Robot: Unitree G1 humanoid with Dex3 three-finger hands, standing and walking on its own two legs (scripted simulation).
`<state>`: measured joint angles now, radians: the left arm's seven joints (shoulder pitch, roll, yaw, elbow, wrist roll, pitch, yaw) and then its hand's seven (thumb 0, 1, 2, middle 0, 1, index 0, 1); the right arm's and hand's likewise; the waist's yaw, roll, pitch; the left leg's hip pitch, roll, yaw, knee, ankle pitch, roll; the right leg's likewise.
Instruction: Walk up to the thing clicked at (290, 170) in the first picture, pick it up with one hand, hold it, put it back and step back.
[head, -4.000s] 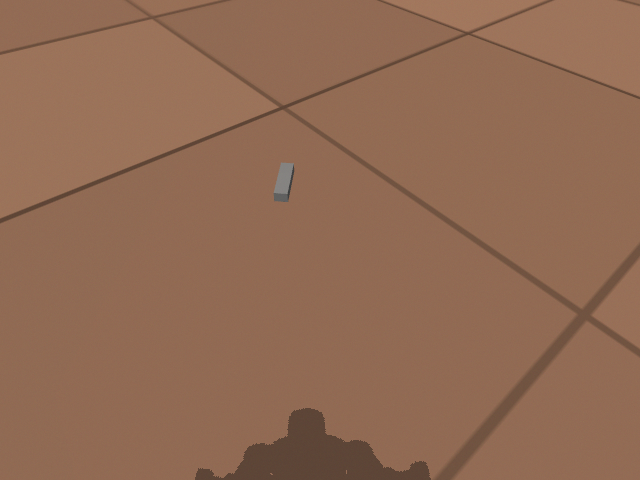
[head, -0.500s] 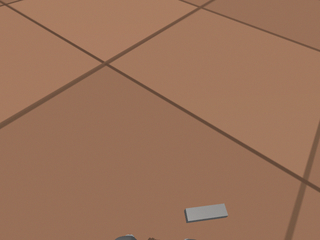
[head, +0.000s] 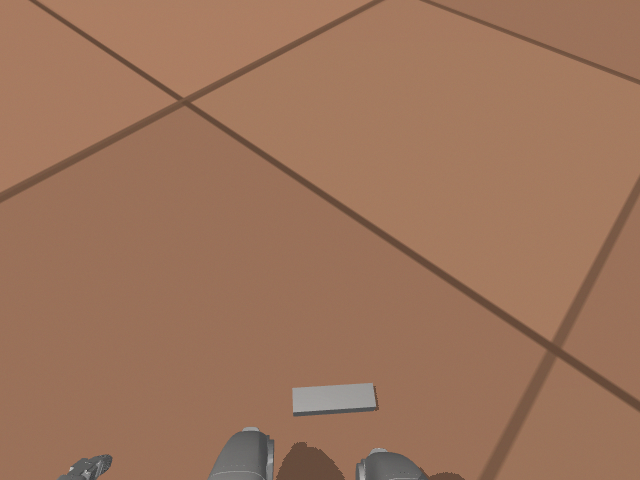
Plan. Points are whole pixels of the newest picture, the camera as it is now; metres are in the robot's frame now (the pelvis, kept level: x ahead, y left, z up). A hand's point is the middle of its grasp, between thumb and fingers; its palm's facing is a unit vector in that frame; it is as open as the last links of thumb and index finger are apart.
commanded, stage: walk up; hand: left
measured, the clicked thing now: (333, 399) +0.39 -0.06 -0.70
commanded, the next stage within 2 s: none
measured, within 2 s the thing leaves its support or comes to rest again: neither
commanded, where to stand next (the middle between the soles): +0.01 -0.22 m, yaw +2 degrees
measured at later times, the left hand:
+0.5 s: hand out of the picture +0.04 +0.05 -0.16, palm faces -0.04 -0.91 -0.41, open 7.3 cm
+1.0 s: hand out of the picture -0.07 +0.01 -0.11, palm faces +0.10 -0.89 -0.45, open 7.4 cm
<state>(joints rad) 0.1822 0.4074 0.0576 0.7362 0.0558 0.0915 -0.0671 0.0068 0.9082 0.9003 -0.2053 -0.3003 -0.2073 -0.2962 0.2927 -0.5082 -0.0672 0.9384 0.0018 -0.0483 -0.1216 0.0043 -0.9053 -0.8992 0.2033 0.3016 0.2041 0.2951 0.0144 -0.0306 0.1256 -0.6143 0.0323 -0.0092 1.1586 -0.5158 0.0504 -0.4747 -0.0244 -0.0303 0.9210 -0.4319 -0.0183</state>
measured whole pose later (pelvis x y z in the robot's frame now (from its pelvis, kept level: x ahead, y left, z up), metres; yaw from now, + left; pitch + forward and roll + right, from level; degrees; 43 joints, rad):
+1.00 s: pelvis -0.08 -0.28 +0.02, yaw +5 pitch -1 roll +2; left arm 0.26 0.42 0.05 0.95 0.01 -0.01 0.01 0.01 0.91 0.90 -0.21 -0.30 -0.21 -0.30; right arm 0.20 -0.41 -0.05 0.95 -0.02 -0.02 0.01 0.00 -0.91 -0.90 0.20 0.30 0.20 0.30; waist 0.05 -0.01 0.08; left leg -0.32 -0.01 -0.01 0.71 -0.38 -0.01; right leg -0.41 -0.09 -0.01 0.79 -0.38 0.01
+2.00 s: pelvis -0.05 -0.27 +0.06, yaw +5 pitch -2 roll +0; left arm 0.07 0.35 0.02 1.16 0.01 -0.01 0.00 0.01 0.91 0.90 -0.21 -0.30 -0.21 -0.30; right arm 0.08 -0.35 -0.02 1.15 -0.01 0.00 0.01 0.00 -0.91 -0.90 0.20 0.30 0.20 0.29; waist 0.00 0.00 0.06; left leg -0.10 0.01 -0.03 0.38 -0.25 -0.02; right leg -0.15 -0.05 -0.02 0.38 -0.20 0.04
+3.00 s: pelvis -0.06 -0.28 +0.06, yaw +5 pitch -3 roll +0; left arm 0.11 0.35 0.01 1.13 0.01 -0.01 0.00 0.01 0.91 0.90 -0.21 -0.30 -0.21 -0.30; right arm 0.10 -0.34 -0.02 1.15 -0.01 0.00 0.02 0.00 -0.91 -0.90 0.20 0.30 0.20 0.29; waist 0.00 -0.01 0.06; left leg -0.09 0.03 -0.03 0.32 -0.19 -0.04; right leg -0.14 -0.03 -0.02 0.33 -0.15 0.02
